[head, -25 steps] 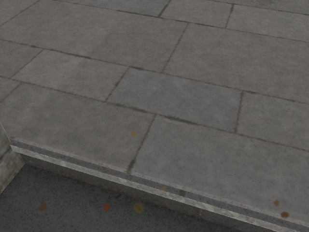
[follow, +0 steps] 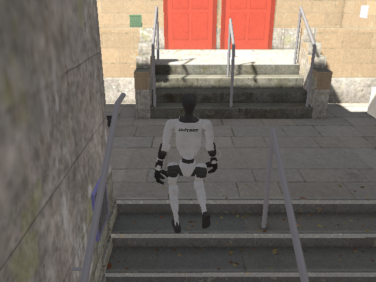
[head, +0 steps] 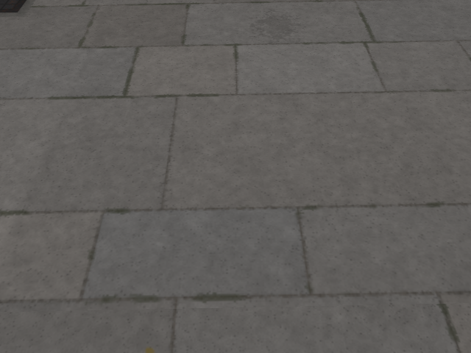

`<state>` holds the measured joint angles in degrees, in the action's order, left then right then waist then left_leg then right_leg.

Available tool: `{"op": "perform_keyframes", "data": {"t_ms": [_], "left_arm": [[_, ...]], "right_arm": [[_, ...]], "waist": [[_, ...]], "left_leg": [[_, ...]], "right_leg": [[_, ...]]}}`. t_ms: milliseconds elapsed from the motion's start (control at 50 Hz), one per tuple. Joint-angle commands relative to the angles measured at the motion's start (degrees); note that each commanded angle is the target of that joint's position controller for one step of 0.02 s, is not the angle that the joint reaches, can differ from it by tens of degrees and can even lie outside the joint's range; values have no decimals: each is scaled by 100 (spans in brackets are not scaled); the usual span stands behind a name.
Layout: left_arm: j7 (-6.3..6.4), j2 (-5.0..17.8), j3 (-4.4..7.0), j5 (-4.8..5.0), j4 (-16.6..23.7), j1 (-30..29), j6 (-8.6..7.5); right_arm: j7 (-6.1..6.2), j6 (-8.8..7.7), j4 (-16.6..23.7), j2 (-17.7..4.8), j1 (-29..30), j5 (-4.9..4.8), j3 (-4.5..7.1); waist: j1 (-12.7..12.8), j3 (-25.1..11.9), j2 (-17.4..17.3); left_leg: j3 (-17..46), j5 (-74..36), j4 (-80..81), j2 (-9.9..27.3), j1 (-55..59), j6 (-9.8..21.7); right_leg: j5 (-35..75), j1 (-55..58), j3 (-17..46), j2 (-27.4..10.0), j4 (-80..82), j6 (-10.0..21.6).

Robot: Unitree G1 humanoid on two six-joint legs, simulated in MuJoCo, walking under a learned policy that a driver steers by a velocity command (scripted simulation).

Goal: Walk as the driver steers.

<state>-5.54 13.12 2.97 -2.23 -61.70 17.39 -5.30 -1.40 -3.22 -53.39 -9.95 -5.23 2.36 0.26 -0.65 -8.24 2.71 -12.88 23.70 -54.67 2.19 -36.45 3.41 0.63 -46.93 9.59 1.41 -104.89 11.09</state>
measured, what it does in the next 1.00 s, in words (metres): climbs, turning right: right foot 0.16 m higher, then left foot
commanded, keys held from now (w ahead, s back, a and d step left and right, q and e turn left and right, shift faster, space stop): w+e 0.68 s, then e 0.28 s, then q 0.04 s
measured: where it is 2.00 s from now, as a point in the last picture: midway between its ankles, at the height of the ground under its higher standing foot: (290, 310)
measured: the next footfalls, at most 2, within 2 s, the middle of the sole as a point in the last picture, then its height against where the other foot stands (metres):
right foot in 0.42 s outside the picture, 0.16 m higher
left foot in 0.90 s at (269, 264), level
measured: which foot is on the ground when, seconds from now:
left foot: down 0.00-0.46, up 0.48-0.88, down 0.90-1.00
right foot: up 0.00-0.40, down 0.42-0.90, up 0.92-1.00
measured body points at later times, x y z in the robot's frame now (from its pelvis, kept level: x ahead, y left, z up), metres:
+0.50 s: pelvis +0.29 -0.05 +0.10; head +0.29 -0.04 +0.55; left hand +0.57 +0.07 +0.01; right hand +0.17 -0.23 -0.05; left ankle +0.09 +0.12 -0.57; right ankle +0.35 -0.14 -0.52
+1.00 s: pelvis +0.54 -0.08 +0.21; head +0.54 -0.07 +0.66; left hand +0.75 +0.10 +0.08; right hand +0.62 -0.40 +0.15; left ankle +0.69 -0.04 -0.52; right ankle +0.38 -0.14 -0.43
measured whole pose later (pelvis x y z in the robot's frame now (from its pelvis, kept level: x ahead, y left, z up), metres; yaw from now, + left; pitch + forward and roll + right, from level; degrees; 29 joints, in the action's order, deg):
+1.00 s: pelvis +0.54 -0.08 +0.21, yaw -35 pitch +3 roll -2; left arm -1.5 14.4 4.3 -1.0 -49.6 16.2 -5.6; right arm 0.5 -6.8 -41.7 -11.8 0.0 0.4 1.4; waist 3.0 -4.7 -0.8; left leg -2.9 6.3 -30.7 4.1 -28.5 2.2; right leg -32.1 -25.5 7.0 6.8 -68.8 -3.2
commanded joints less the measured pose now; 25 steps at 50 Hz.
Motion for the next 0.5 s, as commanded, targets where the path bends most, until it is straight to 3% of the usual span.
{"op": "perform_keyframes", "data": {"t_ms": [20, 40, 60, 80, 100, 140, 160, 200, 220, 240, 260, 280, 300, 320, 340, 360, 380, 400, 420, 440, 460, 480, 500], "left_arm": [[-36, -877, -259, 58, 449, -200, 156], [-93, -985, -325, 147, 509, -335, 172], [-161, -800, -296, 163, 453, -228, 158], [-207, -610, -279, 135, 473, -390, 144], [-277, -494, -272, 146, 461, -565, 154], [-196, -386, -329, 127, 673, -1085, 124], [-118, -373, -385, 118, 887, -1495, 123], [7, -489, -540, 206, 1276, -2116, 205], [48, -438, -557, 201, 1355, -2253, 235], [70, -308, -564, 115, 1514, -2613, 276], [113, -261, -565, 123, 1685, -2953, 359], [119, -318, -569, 106, 1777, -3154, 448], [56, -443, -620, 66, 1941, -3567, 624], [11, -484, -627, 82, 2152, -4034, 719], [-73, -575, -586, 52, 2077, -3608, 706], [-106, -420, -503, 152, 2095, -3473, 654], [-99, -318, -436, 206, 2018, -3169, 555], [-72, -281, -405, 217, 1879, -2674, 449], [-11, -186, -347, 220, 1733, -2031, 395], [135, 128, -225, 206, 1498, -1133, 351], [252, 472, -82, 233, 1264, -47, 364], [271, 797, -5, -61, 779, 1181, 423], [333, 1296, 270, -125, 565, 1576, 354]], "right_arm": [[-23, -69, -345, 638, -246, 92, -167], [-12, -115, -564, 626, -338, 194, -144], [-36, -135, -456, 440, -321, 187, -79], [-44, -170, -483, 396, -337, 231, -95], [-45, -172, -667, 313, -739, 307, -112], [-96, -174, -985, 367, -1204, 451, -235], [-93, -160, -1123, 297, -1626, 508, -256], [-97, -147, -1384, 246, -2160, 596, -317], [-75, -183, -1406, 232, -2247, 647, -344], [-96, -234, -1409, 213, -2468, 679, -376], [-145, -240, -1492, 276, -2816, 742, -418], [-161, -250, -1566, 217, -3157, 733, -424], [-296, -234, -1379, -23, -2691, 544, -366], [-346, -242, -1414, -83, -2848, 424, -342], [-317, -348, -1191, -370, -2570, 276, -291], [-304, -463, -1186, -646, -2680, 278, -247], [-242, -551, -1088, -997, -2722, 262, -127], [-169, -565, -946, -1323, -2623, 172, 40], [-162, -530, -879, -1501, -2441, 255, 122], [-135, -571, -713, -1242, -2453, 446, 124], [-222, -587, -586, -1022, -2518, 515, 69], [-464, -471, -496, -623, -1969, 410, 88], [-574, -345, -395, -368, -1965, 127, 49]], "waist": [[461, 255, -163], [558, 505, -158], [483, 419, -203], [476, 488, -133], [313, 520, -616], [245, 722, -140], [102, 602, -289], [-15, 535, -493], [-46, 549, -456], [-128, 492, -304], [-274, 474, -357], [-360, 530, -595], [-177, 834, -625], [-276, 818, -576], [56, 767, -860], [214, 624, -933], [367, 613, -1139], [520, 553, -1337], [753, 283, -1623], [819, -470, -1238], [1090, -1059, -721], [1313, -1050, 170], [1286, -870, 115]], "left_leg": [[2233, -1189, 3219, 1418, 1209, 767], [1512, -1159, 3317, 1077, 1138, 439], [1182, -1118, 3619, 1210, 1133, 621], [960, -1009, 3828, 1124, 1037, 695], [939, -1164, 3939, 1125, 1343, 859], [796, -1127, 3890, 1185, 2055, 785], [710, -1444, 3921, 1182, 2578, 777], [701, -1958, 4170, 1336, 3397, 812], [581, -2098, 4241, 1318, 3610, 818], [400, -1985, 4429, 1289, 3769, 796], [361, -2205, 4575, 1390, 3866, 750], [304, -2680, 4624, 1425, 4082, 728], [0, -3336, 5206, 1688, 3513, 661], [-206, -3774, 5357, 1647, 3030, 720], [-575, -5636, 5094, 1641, 2762, 683], [-711, -7716, 4715, 1715, 2891, 620], [-715, -8966, 4302, 1807, 3506, 489], [-623, -9843, 3852, 1903, 4214, 443], [-600, -10677, 3289, 1899, 4325, 407], [-449, -10159, 2242, 1598, 2942, 162], [-72, -8055, 836, 1062, 1218, 22], [446, -1831, -1030, -87, -450, -140], [1979, -1881, -3593, -368, -942, 14]], "right_leg": [[104, -1815, 302, -334, -1149, 525], [155, -2109, 313, -343, -1115, 716], [-82, -1981, 47, -397, -1044, 563], [-60, -2021, -80, -374, -949, 513], [-386, -2400, -319, -254, -2289, 552], [-330, -3524, 12, -220, -2120, 783], [-545, -3824, -124, -251, -1928, 812], [-730, -4384, -223, -353, -1777, 851], [-689, -4462, -300, -414, -1458, 811], [-403, -4321, -583, -601, -381, 730], [-82, -4187, -669, -694, 288, 592], [-69, -4206, -916, -673, 537, 451], [-1132, -3348, -1448, -944, 1556, 314], [-1678, -2473, -1745, -806, 1892, 252], [-1922, -1455, -2041, -513, 1809, 93], [-1972, -882, -2194, -209, 1940, 73], [-2326, -648, -2133, 47, 2525, 17], [-2552, -448, -2126, 301, 3462, -38], [-2029, 331, -1975, 489, 3796, 59], [-333, 2532, -1259, 380, 3591, 337], [-796, 4554, 76, 241, 4629, 548], [-1522, 5456, 2200, -456, 6787, 905], [-2472, 4752, 3744, -923, 7671, 923]]}}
